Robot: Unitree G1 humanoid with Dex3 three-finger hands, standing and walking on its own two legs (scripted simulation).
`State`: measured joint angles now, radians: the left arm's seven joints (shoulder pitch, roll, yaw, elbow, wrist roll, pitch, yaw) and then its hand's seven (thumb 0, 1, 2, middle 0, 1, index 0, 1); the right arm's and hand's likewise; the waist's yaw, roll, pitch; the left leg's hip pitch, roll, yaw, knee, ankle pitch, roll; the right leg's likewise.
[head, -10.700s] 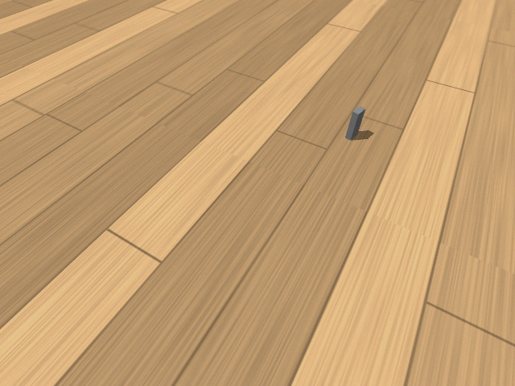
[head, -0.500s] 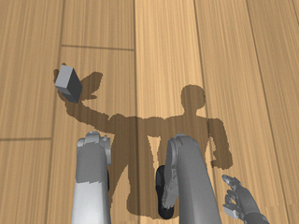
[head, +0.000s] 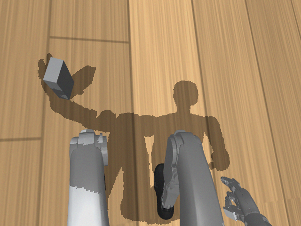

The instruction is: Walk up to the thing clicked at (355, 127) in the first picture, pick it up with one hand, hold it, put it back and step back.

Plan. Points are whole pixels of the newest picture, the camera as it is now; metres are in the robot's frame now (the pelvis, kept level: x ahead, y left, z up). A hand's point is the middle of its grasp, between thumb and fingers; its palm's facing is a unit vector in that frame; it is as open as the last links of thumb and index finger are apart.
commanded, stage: approach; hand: left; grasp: from the side
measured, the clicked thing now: (61, 81) +0.51 +0.30 -0.28
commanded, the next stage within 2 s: close in in 0.58 s
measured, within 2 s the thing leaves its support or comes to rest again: neither
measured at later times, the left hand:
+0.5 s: hand out of the picture +0.43 +0.43 -0.12, palm faces +0.38 -0.92 -0.03, open 17.5 cm
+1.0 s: hand (43, 85) +0.47 +0.33 -0.24, palm faces +0.41 -0.91 -0.02, open 17.4 cm
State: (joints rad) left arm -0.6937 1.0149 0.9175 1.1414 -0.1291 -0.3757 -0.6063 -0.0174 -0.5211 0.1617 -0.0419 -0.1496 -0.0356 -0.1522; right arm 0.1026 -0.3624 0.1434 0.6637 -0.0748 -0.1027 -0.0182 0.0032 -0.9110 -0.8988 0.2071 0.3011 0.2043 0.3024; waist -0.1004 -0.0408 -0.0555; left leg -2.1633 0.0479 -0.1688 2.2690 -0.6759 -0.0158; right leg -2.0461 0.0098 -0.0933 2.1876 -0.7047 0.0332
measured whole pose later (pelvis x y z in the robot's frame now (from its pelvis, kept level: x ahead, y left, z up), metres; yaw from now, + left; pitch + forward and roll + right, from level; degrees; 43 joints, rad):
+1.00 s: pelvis -0.01 +0.01 -0.09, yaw -8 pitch +17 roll -15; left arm -0.72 0.97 0.80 1.44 -0.07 -0.89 -0.18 -0.02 -0.61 0.14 -0.06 -0.20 -0.08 -0.19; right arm -0.10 -0.39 0.45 0.56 -0.33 0.06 0.09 0.00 -0.92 -0.90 0.21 0.30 0.20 0.30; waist -0.26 -0.23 0.27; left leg -2.26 0.05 -0.36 2.63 -0.71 -0.02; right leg -2.10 0.09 -0.20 2.43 -0.67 0.08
